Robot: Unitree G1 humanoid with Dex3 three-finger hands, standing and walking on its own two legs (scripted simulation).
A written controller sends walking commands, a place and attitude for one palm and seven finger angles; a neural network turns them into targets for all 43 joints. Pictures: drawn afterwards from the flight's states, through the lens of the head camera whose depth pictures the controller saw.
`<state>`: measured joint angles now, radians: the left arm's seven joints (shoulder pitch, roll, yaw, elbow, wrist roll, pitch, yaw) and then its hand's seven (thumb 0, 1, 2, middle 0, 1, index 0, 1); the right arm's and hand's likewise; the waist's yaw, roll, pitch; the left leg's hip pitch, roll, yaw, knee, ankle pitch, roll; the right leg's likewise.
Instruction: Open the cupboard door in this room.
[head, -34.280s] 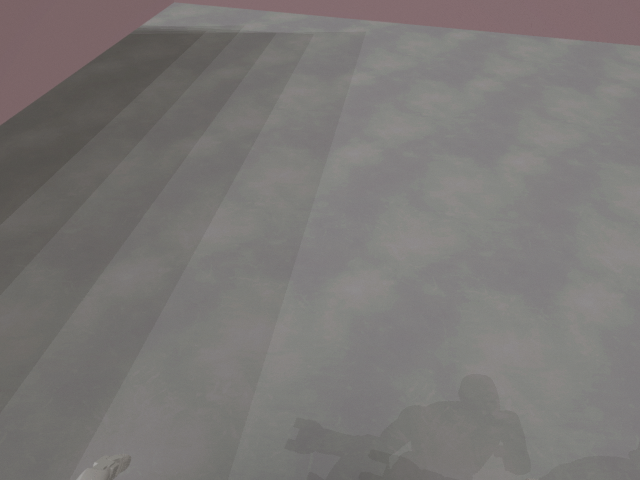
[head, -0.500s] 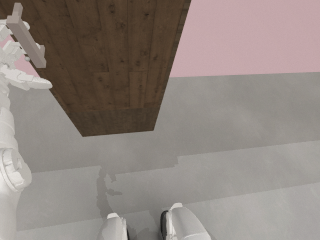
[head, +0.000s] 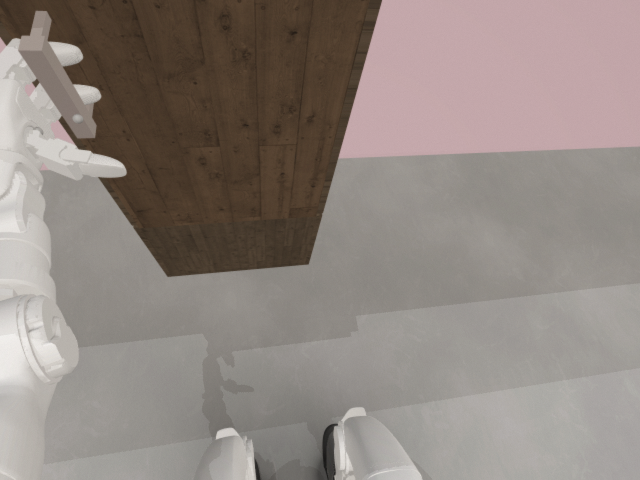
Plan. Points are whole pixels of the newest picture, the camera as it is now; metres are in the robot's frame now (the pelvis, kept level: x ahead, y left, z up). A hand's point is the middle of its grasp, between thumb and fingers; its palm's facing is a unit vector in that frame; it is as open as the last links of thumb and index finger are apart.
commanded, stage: slide the fingers in behind the handle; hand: left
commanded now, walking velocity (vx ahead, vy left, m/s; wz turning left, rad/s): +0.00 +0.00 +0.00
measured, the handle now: (65, 79) +0.57 +0.25 +0.08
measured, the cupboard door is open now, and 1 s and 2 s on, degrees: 0 0 36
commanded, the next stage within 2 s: close the thumb around the handle in 0.20 s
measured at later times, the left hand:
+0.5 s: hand (78, 120) +0.52 +0.23 +0.08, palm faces +0.03 -1.00 -0.01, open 12.9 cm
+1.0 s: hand (85, 122) +0.51 +0.22 +0.08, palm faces +0.02 -1.00 -0.01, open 5.5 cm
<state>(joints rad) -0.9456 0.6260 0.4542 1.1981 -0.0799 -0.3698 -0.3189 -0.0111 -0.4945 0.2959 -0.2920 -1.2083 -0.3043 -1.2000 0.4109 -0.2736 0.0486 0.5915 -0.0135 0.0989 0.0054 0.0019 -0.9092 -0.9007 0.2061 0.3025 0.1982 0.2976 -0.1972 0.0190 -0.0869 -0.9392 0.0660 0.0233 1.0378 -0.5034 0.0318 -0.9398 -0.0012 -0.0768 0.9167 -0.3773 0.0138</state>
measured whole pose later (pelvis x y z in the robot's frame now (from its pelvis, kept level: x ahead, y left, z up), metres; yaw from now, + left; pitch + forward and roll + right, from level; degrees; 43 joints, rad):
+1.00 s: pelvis +0.00 +0.00 +0.00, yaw +0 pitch +23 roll -4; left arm -0.95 0.62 0.46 1.22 -0.08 -0.39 -0.34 0.01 0.74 0.83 -0.38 -1.34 -0.39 -1.34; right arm 0.40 -0.28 0.05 0.60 -0.01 0.09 0.00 0.00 -0.91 -0.90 0.21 0.30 0.20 0.30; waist -0.20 0.02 -0.08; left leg -0.94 0.07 0.02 1.04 -0.50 0.03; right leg -0.94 0.00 -0.07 0.93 -0.38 0.01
